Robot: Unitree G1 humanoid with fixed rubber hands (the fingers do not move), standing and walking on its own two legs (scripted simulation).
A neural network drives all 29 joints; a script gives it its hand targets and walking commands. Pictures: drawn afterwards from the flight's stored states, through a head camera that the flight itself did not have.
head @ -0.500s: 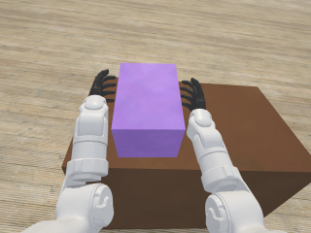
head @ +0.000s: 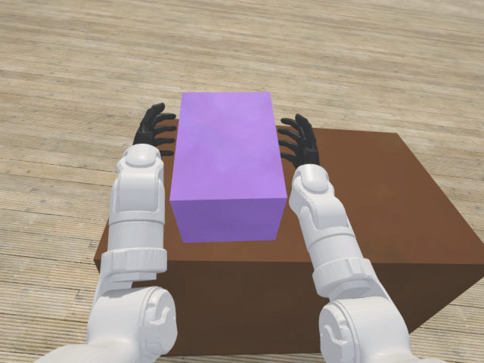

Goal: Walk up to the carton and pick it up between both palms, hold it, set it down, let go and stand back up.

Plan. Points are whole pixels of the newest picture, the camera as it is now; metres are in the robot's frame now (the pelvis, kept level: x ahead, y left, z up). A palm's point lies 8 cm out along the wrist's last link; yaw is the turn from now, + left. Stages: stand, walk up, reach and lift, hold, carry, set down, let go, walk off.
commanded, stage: hold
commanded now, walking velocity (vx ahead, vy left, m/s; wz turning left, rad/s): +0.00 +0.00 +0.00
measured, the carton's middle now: (227, 165) +0.40 +0.03 +0.13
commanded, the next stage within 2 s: none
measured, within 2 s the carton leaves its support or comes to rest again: neither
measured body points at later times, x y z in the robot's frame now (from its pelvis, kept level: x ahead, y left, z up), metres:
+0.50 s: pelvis +0.00 +0.00 +0.00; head -0.05 +0.03 +0.45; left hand +0.38 +0.16 +0.18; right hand +0.38 -0.10 +0.18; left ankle +0.04 +0.12 -0.75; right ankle +0.02 -0.12 -0.75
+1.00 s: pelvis +0.00 +0.00 +0.00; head -0.04 +0.03 +0.45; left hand +0.38 +0.16 +0.18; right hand +0.38 -0.10 +0.18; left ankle +0.04 +0.12 -0.75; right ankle +0.02 -0.12 -0.75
